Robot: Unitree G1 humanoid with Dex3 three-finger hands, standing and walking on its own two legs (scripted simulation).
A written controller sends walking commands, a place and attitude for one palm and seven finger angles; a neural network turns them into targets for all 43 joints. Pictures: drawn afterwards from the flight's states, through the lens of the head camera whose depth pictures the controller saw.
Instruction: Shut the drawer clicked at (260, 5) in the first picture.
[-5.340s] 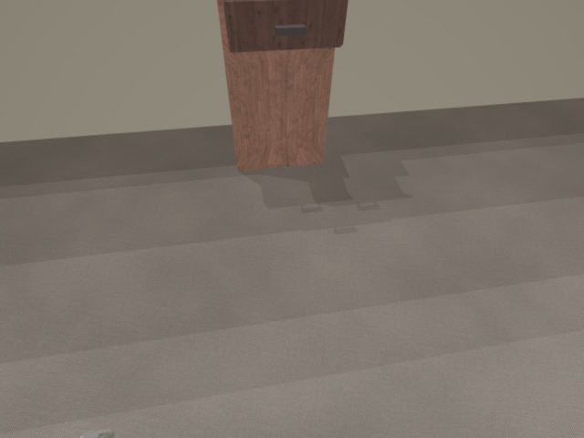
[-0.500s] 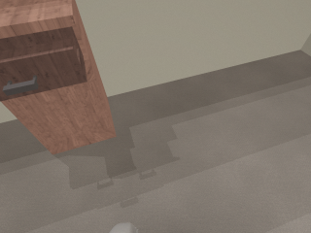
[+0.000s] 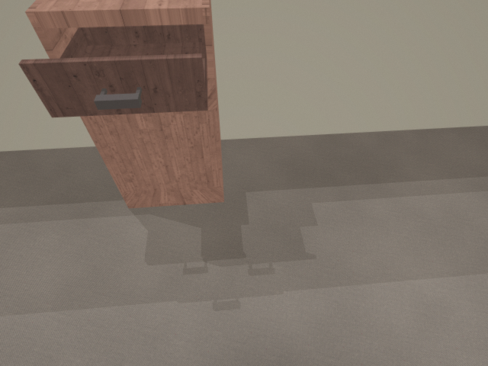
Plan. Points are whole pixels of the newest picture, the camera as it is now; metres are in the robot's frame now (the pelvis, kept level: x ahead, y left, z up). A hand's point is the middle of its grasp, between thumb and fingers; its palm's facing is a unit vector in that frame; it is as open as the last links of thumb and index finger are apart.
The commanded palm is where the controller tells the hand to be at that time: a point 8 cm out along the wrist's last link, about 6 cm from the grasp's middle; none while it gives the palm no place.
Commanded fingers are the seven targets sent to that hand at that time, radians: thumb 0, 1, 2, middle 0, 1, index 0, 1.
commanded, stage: turn to face it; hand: left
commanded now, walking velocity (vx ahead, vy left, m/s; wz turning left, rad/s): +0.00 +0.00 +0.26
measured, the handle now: (120, 96) +0.71 +0.36 +0.02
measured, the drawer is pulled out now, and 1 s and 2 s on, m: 0.18 0.18 0.18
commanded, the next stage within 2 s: take the last steps up to it in 0.08 s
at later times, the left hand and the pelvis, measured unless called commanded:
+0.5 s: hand out of the picture -0.06 +0.20 -0.17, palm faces +0.25 -0.94 -0.22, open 7.4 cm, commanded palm none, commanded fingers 0.00 0.90 0.90 -0.20 -0.30 -0.20 -0.30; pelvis +0.00 +0.01 +0.00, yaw +9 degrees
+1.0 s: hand (142, 307) +0.25 +0.23 -0.18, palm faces +0.11 -0.97 -0.20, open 7.4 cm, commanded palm none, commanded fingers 0.00 0.90 0.90 -0.20 -0.30 -0.20 -0.30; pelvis +0.16 +0.04 -0.02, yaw +8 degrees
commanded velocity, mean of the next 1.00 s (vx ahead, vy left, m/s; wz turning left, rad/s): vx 0.25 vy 0.02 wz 0.06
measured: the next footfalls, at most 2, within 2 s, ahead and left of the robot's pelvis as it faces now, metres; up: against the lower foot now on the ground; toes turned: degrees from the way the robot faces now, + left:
right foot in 0.08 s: +0.05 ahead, -0.12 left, +0.00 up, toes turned -3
left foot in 0.52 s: +0.00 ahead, +0.14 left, +0.00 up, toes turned +15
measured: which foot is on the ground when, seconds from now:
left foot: down 0.00-0.08, up 0.10-0.50, down 0.52-1.00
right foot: up 0.00-0.06, down 0.08-0.54, up 0.56-0.96, down 0.98-1.00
